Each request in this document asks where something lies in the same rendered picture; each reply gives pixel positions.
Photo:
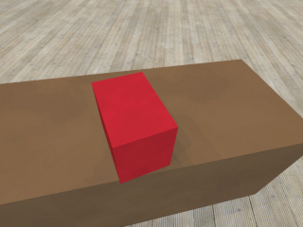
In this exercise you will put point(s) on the pedestal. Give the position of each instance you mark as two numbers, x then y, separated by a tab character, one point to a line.
235	135

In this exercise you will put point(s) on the carton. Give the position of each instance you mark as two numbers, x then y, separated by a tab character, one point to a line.
138	127

